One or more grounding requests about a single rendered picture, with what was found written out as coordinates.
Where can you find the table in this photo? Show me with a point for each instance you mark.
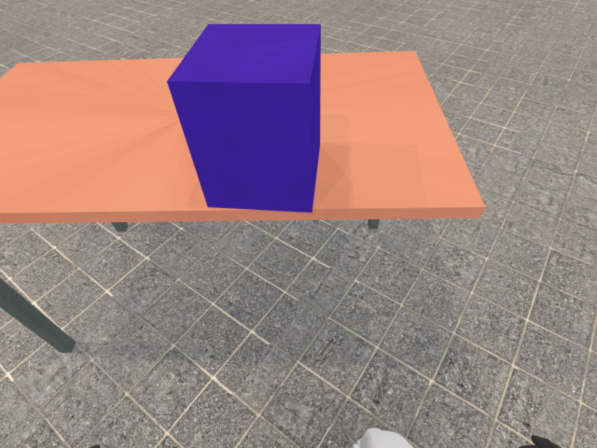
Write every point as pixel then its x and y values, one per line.
pixel 101 141

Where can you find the carton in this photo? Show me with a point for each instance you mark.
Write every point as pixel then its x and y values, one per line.
pixel 248 100

